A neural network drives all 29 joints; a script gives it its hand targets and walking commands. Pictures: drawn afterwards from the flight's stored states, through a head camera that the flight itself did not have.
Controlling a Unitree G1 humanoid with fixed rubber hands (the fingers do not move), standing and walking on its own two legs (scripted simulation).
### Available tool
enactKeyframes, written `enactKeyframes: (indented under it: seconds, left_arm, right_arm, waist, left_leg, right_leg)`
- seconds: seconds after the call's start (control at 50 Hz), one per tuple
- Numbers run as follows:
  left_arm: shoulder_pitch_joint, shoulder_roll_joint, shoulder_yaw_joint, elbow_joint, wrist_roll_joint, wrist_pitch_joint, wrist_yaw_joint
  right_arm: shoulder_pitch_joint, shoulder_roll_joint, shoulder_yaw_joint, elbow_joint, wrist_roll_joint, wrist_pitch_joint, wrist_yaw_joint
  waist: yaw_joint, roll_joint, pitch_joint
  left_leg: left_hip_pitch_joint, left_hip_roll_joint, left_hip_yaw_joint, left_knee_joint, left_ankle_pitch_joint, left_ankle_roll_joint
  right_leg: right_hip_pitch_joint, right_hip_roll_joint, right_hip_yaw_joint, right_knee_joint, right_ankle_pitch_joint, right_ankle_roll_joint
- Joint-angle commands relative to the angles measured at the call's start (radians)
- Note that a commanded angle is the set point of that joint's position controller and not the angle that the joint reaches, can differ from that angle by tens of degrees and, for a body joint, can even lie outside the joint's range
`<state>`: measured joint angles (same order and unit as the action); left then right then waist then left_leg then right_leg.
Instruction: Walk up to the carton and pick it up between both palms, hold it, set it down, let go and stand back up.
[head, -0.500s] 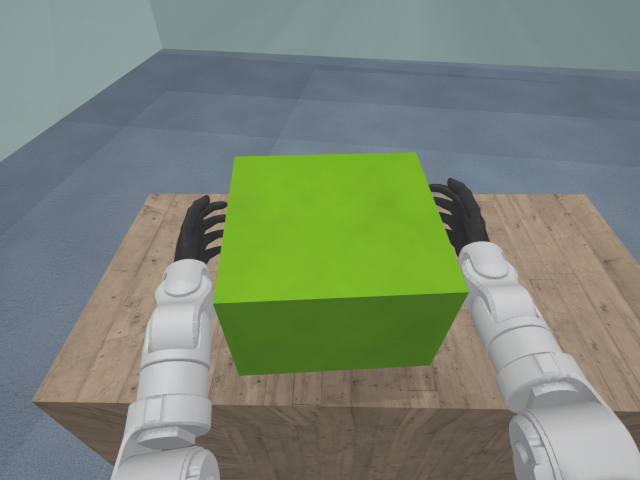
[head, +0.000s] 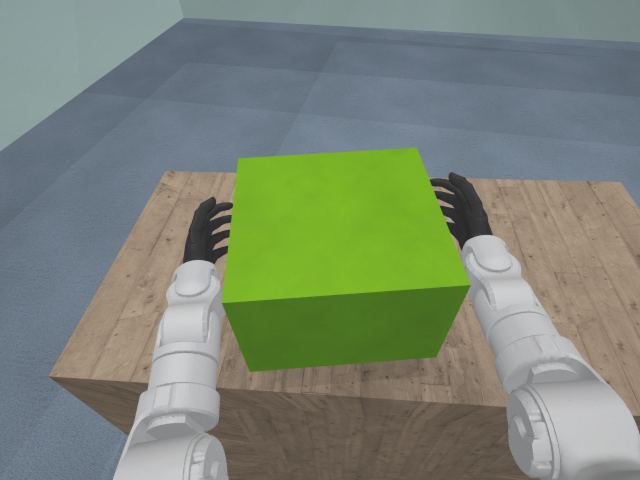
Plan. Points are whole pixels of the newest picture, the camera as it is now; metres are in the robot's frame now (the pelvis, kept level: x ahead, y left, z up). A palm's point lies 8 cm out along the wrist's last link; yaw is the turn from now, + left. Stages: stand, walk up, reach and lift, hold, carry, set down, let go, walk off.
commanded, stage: set down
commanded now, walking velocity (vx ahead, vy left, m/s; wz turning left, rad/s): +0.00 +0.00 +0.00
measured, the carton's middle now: (335, 256) +0.41 +0.08 +0.06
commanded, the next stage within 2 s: none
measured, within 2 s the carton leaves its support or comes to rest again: rests again in 1.34 s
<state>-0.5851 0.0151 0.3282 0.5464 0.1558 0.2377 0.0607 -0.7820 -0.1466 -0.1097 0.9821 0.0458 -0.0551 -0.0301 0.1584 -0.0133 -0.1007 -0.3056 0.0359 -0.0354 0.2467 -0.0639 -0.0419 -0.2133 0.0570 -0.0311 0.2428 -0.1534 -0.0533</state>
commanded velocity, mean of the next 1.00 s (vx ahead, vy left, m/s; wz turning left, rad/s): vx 0.00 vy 0.00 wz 0.00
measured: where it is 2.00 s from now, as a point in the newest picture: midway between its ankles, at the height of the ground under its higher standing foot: outside the picture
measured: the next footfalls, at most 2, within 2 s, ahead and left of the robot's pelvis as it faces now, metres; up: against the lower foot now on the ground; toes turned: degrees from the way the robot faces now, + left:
none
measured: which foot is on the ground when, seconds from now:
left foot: down 0.00-1.00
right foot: down 0.00-1.00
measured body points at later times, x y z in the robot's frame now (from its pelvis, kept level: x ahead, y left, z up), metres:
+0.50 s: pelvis +0.01 +0.01 +0.00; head +0.05 +0.00 +0.45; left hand +0.37 +0.26 +0.07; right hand +0.48 -0.07 +0.09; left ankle +0.03 +0.14 -0.75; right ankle -0.03 -0.08 -0.75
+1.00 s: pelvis +0.00 +0.00 -0.01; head +0.07 -0.03 +0.44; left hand +0.36 +0.26 +0.04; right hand +0.49 -0.07 +0.05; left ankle +0.03 +0.14 -0.75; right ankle -0.03 -0.08 -0.75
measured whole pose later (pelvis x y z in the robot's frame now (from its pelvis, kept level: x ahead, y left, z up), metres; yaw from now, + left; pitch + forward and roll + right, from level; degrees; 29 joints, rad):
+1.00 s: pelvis +0.00 +0.00 -0.01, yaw -1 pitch +19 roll -1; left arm -0.67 -0.03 0.41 0.92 0.08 -0.06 0.13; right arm -0.96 -0.21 -0.16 1.33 -0.06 -0.23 0.03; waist 0.26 0.03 -0.21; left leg -0.57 0.05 0.01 0.29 -0.06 -0.03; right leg -0.48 0.06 -0.04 0.30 -0.15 -0.05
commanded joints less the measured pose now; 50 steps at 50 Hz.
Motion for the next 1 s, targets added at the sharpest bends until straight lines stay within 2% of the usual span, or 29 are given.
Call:
enactKeyframes:
  seconds: [0.0, 0.12, 0.14, 0.16, 0.18, 0.36, 0.5, 0.52, 0.54, 0.6, 0.66, 0.78, 0.9, 0.98]
  left_arm:
    - [-0.768, -0.551, -0.390, -0.202, -0.051, -0.101, -0.092]
    - [-0.780, -0.551, -0.366, -0.153, -0.048, -0.144, -0.078]
    - [-0.863, -0.536, -0.356, -0.147, -0.070, -0.170, -0.089]
    - [-0.866, -0.552, -0.355, -0.127, -0.071, -0.185, -0.092]
    - [-0.865, -0.556, -0.356, -0.121, -0.068, -0.197, -0.089]
    - [-0.887, -0.563, -0.372, -0.093, -0.093, -0.230, -0.050]
    - [-0.887, -0.571, -0.376, -0.096, -0.103, -0.236, -0.031]
    - [-0.792, -0.605, -0.383, -0.038, -0.068, -0.212, -0.030]
    - [-0.771, -0.591, -0.357, -0.060, -0.061, -0.214, -0.029]
    - [-0.760, -0.560, -0.319, -0.072, -0.049, -0.227, -0.027]
    - [-0.797, -0.550, -0.306, -0.061, -0.055, -0.250, -0.033]
    - [-0.834, -0.530, -0.282, 0.022, -0.070, -0.326, -0.029]
    - [-0.836, -0.488, -0.214, 0.149, -0.063, -0.369, -0.045]
    - [-0.851, -0.472, -0.184, 0.184, -0.060, -0.384, -0.049]
  right_arm:
    - [-0.804, 0.566, 0.225, -0.279, -0.021, -0.103, 0.116]
    - [-0.819, 0.565, 0.210, -0.226, -0.042, -0.127, 0.129]
    - [-0.828, 0.635, 0.262, -0.239, -0.041, -0.121, 0.125]
    - [-0.826, 0.660, 0.252, -0.216, -0.041, -0.123, 0.126]
    - [-0.829, 0.650, 0.248, -0.208, -0.041, -0.129, 0.128]
    - [-0.828, 0.610, 0.242, -0.100, 0.005, -0.127, 0.138]
    - [-0.824, 0.586, 0.231, -0.063, 0.024, -0.118, 0.145]
    - [-0.803, 0.513, 0.150, -0.004, -0.022, -0.124, 0.157]
    - [-0.802, 0.506, 0.144, -0.020, -0.040, -0.136, 0.164]
    - [-0.787, 0.504, 0.130, -0.002, -0.073, -0.148, 0.170]
    - [-0.803, 0.524, 0.121, 0.025, -0.097, -0.163, 0.171]
    - [-0.842, 0.564, 0.148, 0.049, -0.116, -0.205, 0.176]
    - [-0.859, 0.553, 0.126, 0.137, -0.149, -0.226, 0.179]
    - [-0.859, 0.548, 0.096, 0.192, -0.165, -0.232, 0.179]
  waist:
    - [0.015, 0.006, -0.670]
    - [0.035, -0.007, -0.708]
    - [0.037, -0.086, -0.731]
    - [0.048, -0.053, -0.743]
    - [0.047, -0.052, -0.753]
    - [0.064, -0.023, -0.758]
    - [0.065, -0.012, -0.790]
    - [0.024, 0.060, -0.739]
    - [0.059, 0.049, -0.768]
    - [0.064, 0.009, -0.798]
    - [0.059, -0.032, -0.816]
    - [0.082, -0.093, -0.894]
    - [0.100, -0.167, -0.839]
    - [0.099, -0.179, -0.818]
  left_leg:
    - [0.329, -0.033, 0.112, 0.091, 0.451, 0.002]
    - [0.295, -0.031, 0.117, 0.096, 0.465, 0.002]
    - [0.262, -0.031, 0.109, 0.085, 0.350, 0.028]
    - [0.221, -0.028, 0.112, 0.070, 0.330, 0.020]
    - [0.216, -0.028, 0.112, 0.072, 0.338, 0.015]
    - [0.273, -0.025, 0.103, 0.120, 0.464, -0.001]
    - [0.306, -0.024, 0.091, 0.153, 0.553, -0.012]
    - [0.355, -0.011, 0.090, 0.148, 0.587, -0.041]
    - [0.381, -0.011, 0.099, 0.165, 0.645, -0.041]
    - [0.334, -0.012, 0.107, 0.172, 0.683, -0.032]
    - [0.252, -0.017, 0.116, 0.155, 0.622, -0.020]
    - [0.088, -0.027, 0.130, 0.140, 0.505, 0.001]
    - [-0.034, -0.027, 0.145, 0.104, 0.338, 0.026]
    - [-0.052, -0.026, 0.153, 0.101, 0.307, 0.027]
  right_leg:
    - [0.152, -0.032, -0.041, 0.013, 0.315, 0.084]
    - [0.154, -0.032, -0.038, 0.024, 0.345, 0.085]
    - [0.197, -0.066, -0.019, 0.031, 0.381, 0.123]
    - [0.224, -0.071, -0.020, 0.056, 0.441, 0.125]
    - [0.239, -0.064, -0.022, 0.062, 0.443, 0.119]
    - [0.107, -0.029, -0.027, 0.035, 0.331, 0.096]
    - [0.053, -0.014, -0.031, 0.028, 0.320, 0.087]
    - [-0.035, 0.001, -0.054, 0.019, 0.283, 0.057]
    - [-0.062, 0.004, -0.056, 0.003, 0.252, 0.042]
    - [0.002, 0.001, -0.053, 0.019, 0.335, 0.046]
    - [0.070, -0.012, -0.048, 0.047, 0.397, 0.072]
    - [0.190, -0.030, -0.031, 0.117, 0.538, 0.111]
    - [0.238, -0.050, -0.017, 0.142, 0.524, 0.134]
    - [0.238, -0.052, -0.016, 0.143, 0.513, 0.137]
